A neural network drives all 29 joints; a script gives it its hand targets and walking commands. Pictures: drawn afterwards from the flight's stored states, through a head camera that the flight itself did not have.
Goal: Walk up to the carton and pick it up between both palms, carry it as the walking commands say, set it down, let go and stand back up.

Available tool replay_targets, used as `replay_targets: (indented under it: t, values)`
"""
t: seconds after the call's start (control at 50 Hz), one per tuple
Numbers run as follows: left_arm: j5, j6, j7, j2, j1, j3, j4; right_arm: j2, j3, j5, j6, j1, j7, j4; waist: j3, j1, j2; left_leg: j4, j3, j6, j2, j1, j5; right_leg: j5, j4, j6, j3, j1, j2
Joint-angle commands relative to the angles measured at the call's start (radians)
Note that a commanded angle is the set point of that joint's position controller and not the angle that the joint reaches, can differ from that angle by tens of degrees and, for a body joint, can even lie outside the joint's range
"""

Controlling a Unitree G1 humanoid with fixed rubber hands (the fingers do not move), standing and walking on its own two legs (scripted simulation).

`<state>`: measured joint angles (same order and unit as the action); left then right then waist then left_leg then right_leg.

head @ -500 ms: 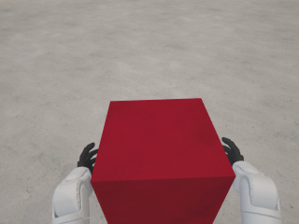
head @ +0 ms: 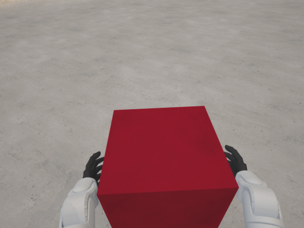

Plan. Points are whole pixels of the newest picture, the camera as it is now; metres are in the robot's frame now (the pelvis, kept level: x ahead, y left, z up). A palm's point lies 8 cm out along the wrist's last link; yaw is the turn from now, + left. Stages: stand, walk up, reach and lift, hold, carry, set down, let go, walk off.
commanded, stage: carry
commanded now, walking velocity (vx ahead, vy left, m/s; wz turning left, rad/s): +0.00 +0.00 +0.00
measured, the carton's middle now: (162, 171) +0.31 +0.00 -0.03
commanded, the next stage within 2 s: none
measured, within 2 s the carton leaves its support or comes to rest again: neither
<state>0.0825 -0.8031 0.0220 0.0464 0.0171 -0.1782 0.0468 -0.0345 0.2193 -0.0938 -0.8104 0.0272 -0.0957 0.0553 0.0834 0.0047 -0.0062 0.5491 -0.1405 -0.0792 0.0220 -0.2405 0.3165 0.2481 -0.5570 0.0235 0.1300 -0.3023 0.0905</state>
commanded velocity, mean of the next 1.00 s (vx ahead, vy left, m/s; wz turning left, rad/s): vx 0.00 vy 0.00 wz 0.00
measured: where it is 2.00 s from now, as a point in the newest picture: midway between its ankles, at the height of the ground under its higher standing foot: outside the picture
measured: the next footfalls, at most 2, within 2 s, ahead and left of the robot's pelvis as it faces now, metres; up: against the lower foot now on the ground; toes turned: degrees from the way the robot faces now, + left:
none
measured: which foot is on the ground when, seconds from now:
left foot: down 0.00-1.00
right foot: down 0.00-1.00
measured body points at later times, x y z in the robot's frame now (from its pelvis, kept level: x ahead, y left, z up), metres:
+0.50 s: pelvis +0.00 -0.01 +0.00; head -0.02 -0.01 +0.45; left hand +0.26 +0.17 +0.03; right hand +0.27 -0.21 +0.03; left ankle -0.01 +0.06 -0.73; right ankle +0.03 -0.13 -0.73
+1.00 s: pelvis +0.01 -0.02 +0.00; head -0.02 -0.03 +0.45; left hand +0.27 +0.16 +0.03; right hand +0.27 -0.22 +0.03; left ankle -0.01 +0.06 -0.73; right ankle +0.03 -0.13 -0.73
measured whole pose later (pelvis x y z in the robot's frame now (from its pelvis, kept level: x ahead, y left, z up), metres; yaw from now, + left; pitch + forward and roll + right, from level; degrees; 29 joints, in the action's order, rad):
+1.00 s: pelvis +0.01 -0.02 +0.00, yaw +0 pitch +0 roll +0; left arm 0.04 -0.77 0.00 0.02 -0.01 -0.15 0.05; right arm -0.01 0.18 -0.07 -0.78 0.01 -0.07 0.07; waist 0.08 0.00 0.00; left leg 0.57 -0.13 -0.03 -0.02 -0.24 0.34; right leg 0.28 -0.58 -0.01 0.15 -0.30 0.07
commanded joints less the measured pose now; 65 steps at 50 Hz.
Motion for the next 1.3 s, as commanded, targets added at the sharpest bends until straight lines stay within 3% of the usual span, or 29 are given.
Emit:
replay_targets:
  t: [0.0, 0.04, 0.06, 0.26, 0.36, 0.38, 0.42, 0.44, 0.48, 0.5, 0.52, 0.62, 0.66, 0.68, 0.72, 0.74, 0.78, 0.8, 0.88, 0.9, 0.98, 1.0, 1.02, 1.04, 1.16, 1.18, 1.2, 1.24, 1.28]
  values:
    - [-0.181, 0.075, 0.117, 0.627, 0.51, 0.598, 0.243, -0.548, -0.555, 0.161, 0.085, 0.508, -0.093, 0.224, 0.25, 0.003, -0.044, -0.154, 0.172, 0.017, -0.188, -0.006, -0.404, -0.125, 0.032, -0.031, -0.058, 0.144, 0.069]
    - [-0.228, 0.056, 0.112, 0.671, 0.477, 0.656, 0.289, -0.545, -0.63, 0.216, 0.072, 0.547, -0.082, 0.374, 0.215, 0.0, -0.006, -0.139, 0.161, 0.015, -0.175, 0.006, -0.345, -0.14, 0.083, -0.032, -0.066, 0.101, 0.076]
    - [-0.161, 0.068, 0.119, 0.632, 0.465, 0.579, 0.161, -0.514, -0.539, 0.123, 0.07, 0.453, -0.083, 0.17, 0.222, 0.005, 0.009, -0.159, 0.173, 0.012, -0.183, -0.003, -0.309, -0.11, 0.089, -0.037, -0.078, 0.119, 0.08]
    - [-0.168, 0.119, 0.107, 0.63, 0.466, 0.6, 0.201, -0.566, -0.591, 0.169, 0.123, 0.503, -0.081, 0.21, 0.242, 0.007, 0.092, -0.15, 0.164, 0.028, -0.171, 0.023, -0.238, -0.121, 0.095, -0.036, -0.071, 0.107, 0.089]
    - [-0.113, 0.139, 0.101, 0.565, 0.42, 0.562, 0.12, -0.502, -0.508, 0.1, 0.15, 0.41, -0.078, 0.1, 0.315, 0.004, -0.037, -0.095, 0.141, 0.027, -0.185, 0.094, -0.49, -0.204, 0.056, -0.03, -0.057, 0.121, 0.073]
    - [-0.235, 0.115, 0.092, 0.614, 0.473, 0.675, 0.33, -0.496, -0.636, 0.222, 0.133, 0.534, -0.065, 0.419, 0.232, 0.005, -0.039, -0.114, 0.129, 0.034, -0.186, 0.051, -0.506, -0.224, 0.07, -0.035, -0.053, 0.096, 0.087]
    - [-0.123, 0.119, 0.094, 0.535, 0.404, 0.541, 0.096, -0.46, -0.494, 0.079, 0.118, 0.344, -0.061, 0.06, 0.26, 0.006, 0.005, -0.121, 0.147, 0.02, -0.187, 0.012, -0.426, -0.172, 0.047, -0.038, -0.046, 0.14, 0.078]
    - [-0.193, 0.103, 0.094, 0.574, 0.423, 0.652, 0.237, -0.491, -0.609, 0.166, 0.102, 0.431, -0.064, 0.253, 0.208, 0.01, 0.015, -0.124, 0.133, 0.029, -0.181, 0.031, -0.349, -0.135, 0.08, -0.03, -0.045, 0.081, 0.076]
    - [-0.088, 0.106, 0.108, 0.536, 0.365, 0.515, 0.021, -0.469, -0.468, 0.048, 0.102, 0.334, -0.078, -0.018, 0.215, 0.008, 0.024, -0.138, 0.164, 0.021, -0.182, 0.005, -0.24, -0.113, 0.104, -0.038, -0.076, 0.096, 0.083]
    - [-0.189, 0.117, 0.109, 0.598, 0.421, 0.626, 0.266, -0.51, -0.609, 0.171, 0.122, 0.466, -0.076, 0.294, 0.23, 0.007, 0.046, -0.134, 0.157, 0.021, -0.157, -0.02, -0.23, -0.155, 0.103, -0.038, -0.078, 0.134, 0.101]
    - [-0.223, 0.09, 0.112, 0.643, 0.496, 0.636, 0.261, -0.534, -0.607, 0.183, 0.097, 0.53, -0.071, 0.312, 0.228, 0.007, 0.024, -0.12, 0.147, 0.026, -0.165, -0.012, -0.238, -0.189, 0.104, -0.045, -0.09, 0.111, 0.109]
    - [-0.095, 0.128, 0.11, 0.549, 0.388, 0.494, 0.042, -0.481, -0.48, 0.072, 0.135, 0.409, -0.08, 0.046, 0.276, 0.001, 0.028, -0.131, 0.157, 0.029, -0.185, 0.028, -0.243, -0.149, 0.102, -0.047, -0.065, 0.139, 0.084]
    - [-0.214, 0.138, 0.097, 0.592, 0.517, 0.66, 0.354, -0.518, -0.616, 0.184, 0.14, 0.523, -0.068, 0.338, 0.298, 0.0, 0.036, -0.095, 0.142, 0.034, -0.166, 0.041, -0.362, -0.306, 0.076, -0.045, -0.078, 0.152, 0.101]
    - [-0.119, 0.145, 0.098, 0.548, 0.42, 0.544, 0.098, -0.49, -0.508, 0.092, 0.151, 0.422, -0.067, 0.104, 0.355, -0.002, 0.063, -0.074, 0.136, 0.034, -0.179, 0.077, -0.374, -0.304, 0.048, -0.052, -0.058, 0.173, 0.09]
    - [-0.328, 0.109, 0.09, 0.653, 0.538, 0.787, 0.528, -0.537, -0.73, 0.287, 0.116, 0.567, -0.054, 0.562, 0.348, 0.007, 0.01, -0.054, 0.119, 0.044, -0.178, 0.098, -0.504, -0.404, 0.013, -0.041, -0.047, 0.157, 0.099]
    - [-0.193, 0.078, 0.095, 0.6, 0.464, 0.607, 0.213, -0.534, -0.573, 0.159, 0.084, 0.429, -0.056, 0.191, 0.353, 0.002, 0.01, -0.06, 0.131, 0.033, -0.186, 0.091, -0.468, -0.33, 0.038, -0.042, -0.065, 0.16, 0.093]
    - [-0.128, 0.111, 0.098, 0.561, 0.365, 0.563, 0.092, -0.495, -0.537, 0.098, 0.127, 0.386, -0.062, 0.111, 0.341, 0.003, -0.03, -0.048, 0.133, 0.036, -0.181, 0.12, -0.478, -0.302, 0.034, -0.044, -0.062, 0.109, 0.087]
    - [-0.208, 0.117, 0.095, 0.558, 0.4, 0.657, 0.369, -0.496, -0.62, 0.186, 0.127, 0.401, -0.065, 0.329, 0.346, 0.003, -0.041, -0.053, 0.125, 0.033, -0.188, 0.107, -0.524, -0.303, 0.033, -0.037, -0.052, 0.144, 0.083]
    - [-0.141, 0.092, 0.099, 0.545, 0.359, 0.545, 0.125, -0.472, -0.531, 0.123, 0.104, 0.359, -0.065, 0.143, 0.325, 0.001, -0.025, -0.07, 0.131, 0.041, -0.195, 0.094, -0.486, -0.254, 0.007, -0.057, -0.051, 0.136, 0.077]
    - [-0.24, 0.081, 0.097, 0.59, 0.459, 0.673, 0.354, -0.514, -0.638, 0.208, 0.094, 0.461, -0.066, 0.341, 0.269, 0.001, -0.011, -0.073, 0.122, 0.05, -0.18, 0.089, -0.389, -0.295, 0.049, -0.051, -0.088, 0.098, 0.097]
    - [-0.107, 0.107, 0.124, 0.563, 0.421, 0.526, 0.046, -0.51, -0.491, 0.066, 0.114, 0.394, -0.08, 0.003, 0.271, -0.002, 0.035, -0.092, 0.13, 0.04, -0.176, 0.04, -0.216, -0.242, 0.095, -0.054, -0.1, 0.138, 0.104]
    - [-0.214, 0.115, 0.116, 0.597, 0.465, 0.651, 0.308, -0.512, -0.653, 0.2, 0.126, 0.548, -0.077, 0.367, 0.186, -0.001, 0.051, -0.121, 0.132, 0.044, -0.166, 0.012, -0.174, -0.219, 0.106, -0.05, -0.1, 0.082, 0.099]
    - [-0.24, 0.066, 0.11, 0.61, 0.48, 0.656, 0.32, -0.554, -0.664, 0.229, 0.075, 0.527, -0.072, 0.349, 0.198, -0.003, 0.083, -0.112, 0.143, 0.035, -0.171, 0.023, -0.202, -0.209, 0.112, -0.057, -0.095, 0.089, 0.105]
    - [-0.115, 0.073, 0.12, 0.591, 0.401, 0.523, -0.021, -0.499, -0.512, 0.105, 0.083, 0.462, -0.075, 0.056, 0.185, -0.004, 0.02, -0.131, 0.14, 0.032, -0.173, 0.011, -0.194, -0.122, 0.134, -0.054, -0.095, 0.081, 0.098]
    - [-0.218, 0.106, 0.113, 0.634, 0.484, 0.642, 0.249, -0.581, -0.62, 0.194, 0.113, 0.484, -0.077, 0.214, 0.26, -0.002, 0.072, -0.121, 0.131, 0.049, -0.168, 0.037, -0.201, -0.221, 0.101, -0.052, -0.075, 0.126, 0.086]
    - [-0.104, 0.124, 0.124, 0.624, 0.399, 0.544, -0.017, -0.573, -0.518, 0.088, 0.142, 0.406, -0.087, -0.026, 0.277, -0.004, 0.041, -0.116, 0.14, 0.047, -0.182, 0.05, -0.295, -0.224, 0.085, -0.05, -0.058, 0.153, 0.08]
    - [-0.28, 0.123, 0.113, 0.671, 0.535, 0.734, 0.42, -0.593, -0.682, 0.258, 0.133, 0.509, -0.084, 0.381, 0.274, 0.001, -0.049, -0.122, 0.123, 0.051, -0.171, 0.063, -0.364, -0.254, 0.072, -0.057, -0.062, 0.142, 0.084]
    - [-0.141, 0.099, 0.109, 0.597, 0.445, 0.552, 0.074, -0.513, -0.556, 0.133, 0.116, 0.471, -0.073, 0.119, 0.249, -0.009, -0.022, -0.101, 0.126, 0.05, -0.185, 0.065, -0.33, -0.275, 0.104, -0.058, -0.086, 0.106, 0.097]
    - [-0.175, 0.112, 0.111, 0.578, 0.491, 0.591, 0.204, -0.506, -0.569, 0.146, 0.129, 0.498, -0.077, 0.198, 0.304, -0.005, -0.004, -0.109, 0.126, 0.054, -0.164, 0.052, -0.198, -0.222, 0.099, -0.055, -0.092, 0.138, 0.099]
